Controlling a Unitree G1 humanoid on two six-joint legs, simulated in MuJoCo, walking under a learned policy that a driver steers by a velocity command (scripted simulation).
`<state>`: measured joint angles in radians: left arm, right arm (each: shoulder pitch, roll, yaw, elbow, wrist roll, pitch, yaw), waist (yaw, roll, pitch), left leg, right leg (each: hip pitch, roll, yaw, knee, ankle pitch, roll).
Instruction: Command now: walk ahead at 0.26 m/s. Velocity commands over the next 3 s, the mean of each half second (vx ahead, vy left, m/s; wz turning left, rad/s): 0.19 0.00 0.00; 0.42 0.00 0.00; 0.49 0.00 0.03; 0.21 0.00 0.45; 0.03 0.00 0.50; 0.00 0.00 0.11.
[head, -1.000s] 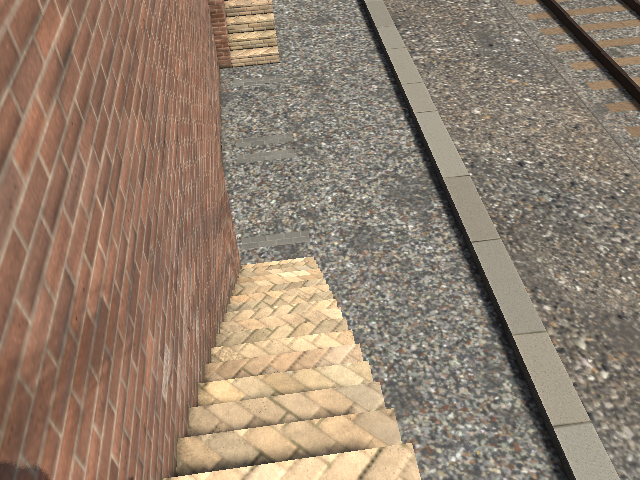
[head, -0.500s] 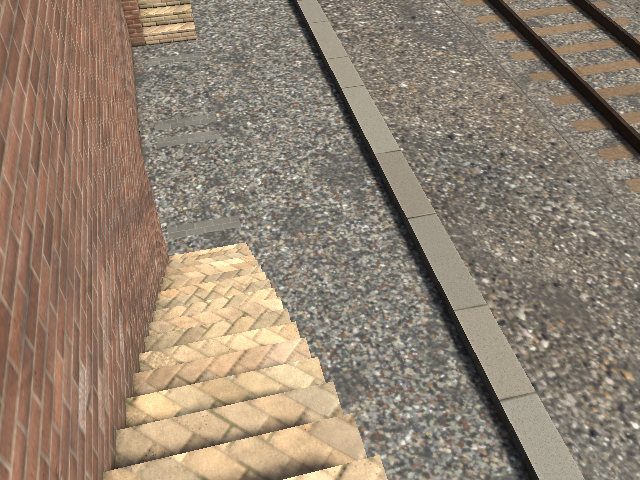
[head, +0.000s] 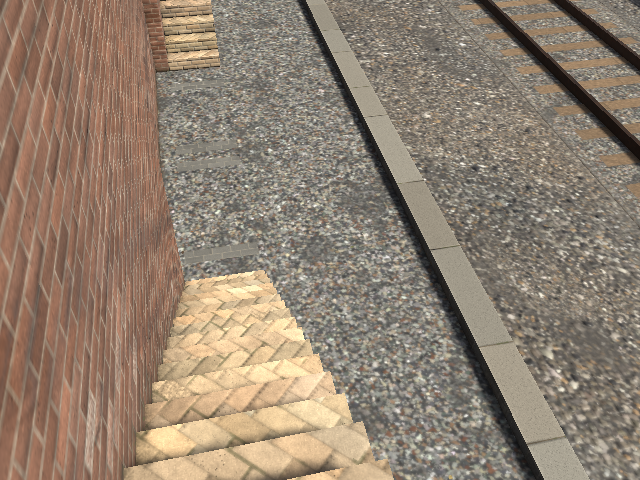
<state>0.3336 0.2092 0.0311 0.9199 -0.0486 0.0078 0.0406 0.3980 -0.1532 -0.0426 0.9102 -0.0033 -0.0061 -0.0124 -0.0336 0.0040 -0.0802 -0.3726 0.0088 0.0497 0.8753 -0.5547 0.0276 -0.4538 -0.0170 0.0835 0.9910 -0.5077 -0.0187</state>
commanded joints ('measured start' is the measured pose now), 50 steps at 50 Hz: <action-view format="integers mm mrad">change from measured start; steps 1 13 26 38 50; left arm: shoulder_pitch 4 -114 -127 66 188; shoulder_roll -12 -44 -15 10 -134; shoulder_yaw -4 -44 4 9 0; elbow -79 -19 2 -5 -34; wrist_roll -62 -16 -12 65 -42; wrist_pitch -51 37 -31 -66 -86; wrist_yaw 3 -15 5 -4 5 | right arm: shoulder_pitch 264 176 32 -169 369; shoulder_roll -138 -52 -116 -106 -162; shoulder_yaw -18 18 -36 -32 -16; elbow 88 153 139 -9 174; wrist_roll -32 23 55 33 -35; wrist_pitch -47 26 -11 -29 -12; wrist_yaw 25 -55 -18 6 64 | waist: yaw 55 31 5 29 41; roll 210 63 90 -54 446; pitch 157 82 197 97 79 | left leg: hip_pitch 212 163 73 -485 477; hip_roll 389 68 164 64 272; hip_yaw -740 -135 -259 -204 -250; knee -463 -307 -299 205 -142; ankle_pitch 893 918 195 593 1475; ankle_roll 222 -88 161 44 -4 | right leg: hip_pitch -443 153 -5 23 -677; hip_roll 94 -47 -9 -238 149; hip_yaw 213 15 -152 259 180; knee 264 -375 -203 -263 1158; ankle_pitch -110 597 293 32 -142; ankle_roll -46 -9 -106 -149 -112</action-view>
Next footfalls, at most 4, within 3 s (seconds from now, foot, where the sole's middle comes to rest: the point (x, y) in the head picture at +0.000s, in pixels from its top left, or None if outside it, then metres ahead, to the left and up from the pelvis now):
0.96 left None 0.23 0.13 -0.93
1.46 right None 0.53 -0.11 -1.12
2.08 left None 0.70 0.26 -1.32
2.56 right None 0.79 0.00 -1.32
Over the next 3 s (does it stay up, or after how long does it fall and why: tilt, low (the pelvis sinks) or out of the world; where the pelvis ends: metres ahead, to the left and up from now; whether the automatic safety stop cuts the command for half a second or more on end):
stays up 0.75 0.09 -0.53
